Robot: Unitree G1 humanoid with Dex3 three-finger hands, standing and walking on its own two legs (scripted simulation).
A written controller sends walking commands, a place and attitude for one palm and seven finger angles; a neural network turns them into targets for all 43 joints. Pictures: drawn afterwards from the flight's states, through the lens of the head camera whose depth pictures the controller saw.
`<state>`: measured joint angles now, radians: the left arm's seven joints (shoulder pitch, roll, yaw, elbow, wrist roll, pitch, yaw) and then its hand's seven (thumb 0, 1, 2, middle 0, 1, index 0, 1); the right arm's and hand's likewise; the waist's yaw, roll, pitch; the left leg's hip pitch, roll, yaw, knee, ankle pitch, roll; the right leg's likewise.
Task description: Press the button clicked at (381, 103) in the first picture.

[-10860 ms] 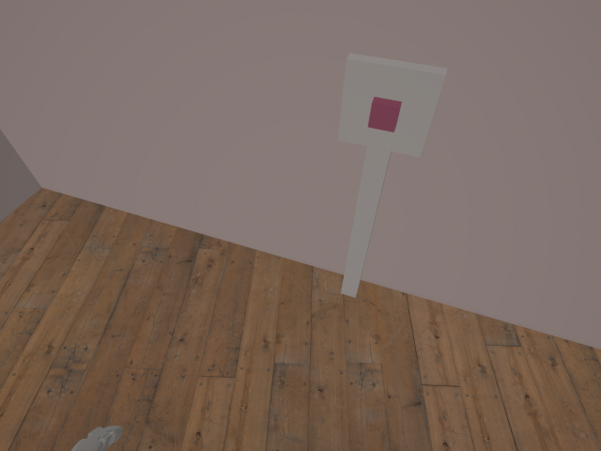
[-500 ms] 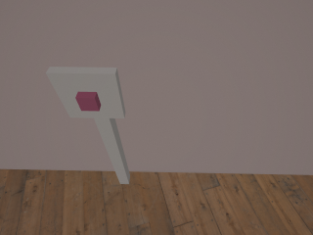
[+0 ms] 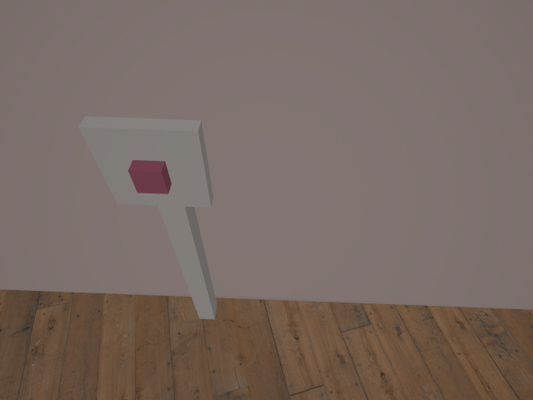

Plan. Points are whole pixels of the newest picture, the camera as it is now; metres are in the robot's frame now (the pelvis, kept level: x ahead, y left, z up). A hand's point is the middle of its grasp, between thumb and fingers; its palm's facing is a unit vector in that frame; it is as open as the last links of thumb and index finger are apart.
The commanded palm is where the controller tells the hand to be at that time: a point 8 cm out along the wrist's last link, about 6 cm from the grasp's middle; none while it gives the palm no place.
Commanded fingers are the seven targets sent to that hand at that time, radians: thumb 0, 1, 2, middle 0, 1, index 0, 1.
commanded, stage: look again from close up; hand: left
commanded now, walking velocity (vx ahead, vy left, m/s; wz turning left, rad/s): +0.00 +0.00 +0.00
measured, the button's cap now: (151, 176) +0.47 +0.25 +0.05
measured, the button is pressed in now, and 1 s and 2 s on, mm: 0 0 0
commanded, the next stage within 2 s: raise the hand and make a fist in 0.48 s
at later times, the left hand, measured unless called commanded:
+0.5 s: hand out of the picture -0.03 +0.17 -0.18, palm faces +0.04 -0.98 -0.18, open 7.4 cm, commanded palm none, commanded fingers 0.00 0.90 0.90 -0.20 -0.30 -0.20 -0.30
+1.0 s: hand out of the picture +0.12 +0.15 -0.04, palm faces -0.02 -1.00 +0.06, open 5.4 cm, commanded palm +0.09 +0.23 -0.04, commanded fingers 0.00 0.90 0.90 -0.81 -0.96 -0.81 -0.96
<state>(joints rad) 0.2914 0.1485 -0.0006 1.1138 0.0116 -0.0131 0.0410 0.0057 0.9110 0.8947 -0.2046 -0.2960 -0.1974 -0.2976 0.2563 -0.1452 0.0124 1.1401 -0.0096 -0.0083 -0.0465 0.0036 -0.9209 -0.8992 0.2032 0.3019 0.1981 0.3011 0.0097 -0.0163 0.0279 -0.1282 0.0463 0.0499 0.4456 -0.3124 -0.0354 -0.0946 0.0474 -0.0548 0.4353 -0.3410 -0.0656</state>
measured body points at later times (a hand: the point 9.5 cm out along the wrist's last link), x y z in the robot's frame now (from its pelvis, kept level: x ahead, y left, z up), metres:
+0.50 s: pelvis -0.01 +0.01 +0.00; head +0.01 +0.01 +0.45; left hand -0.03 +0.22 -0.16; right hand -0.03 -0.20 -0.16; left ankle -0.05 +0.14 -0.74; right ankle -0.07 -0.07 -0.74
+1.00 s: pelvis -0.07 +0.02 -0.06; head -0.04 +0.03 +0.39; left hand +0.12 +0.20 -0.04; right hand +0.17 -0.23 -0.09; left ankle -0.05 +0.14 -0.74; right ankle -0.07 -0.07 -0.74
